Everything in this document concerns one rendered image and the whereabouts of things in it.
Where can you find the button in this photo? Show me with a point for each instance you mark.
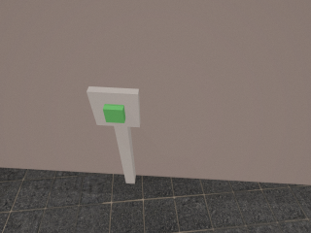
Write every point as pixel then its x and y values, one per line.
pixel 114 113

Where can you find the panel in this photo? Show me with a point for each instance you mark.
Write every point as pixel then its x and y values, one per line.
pixel 98 96

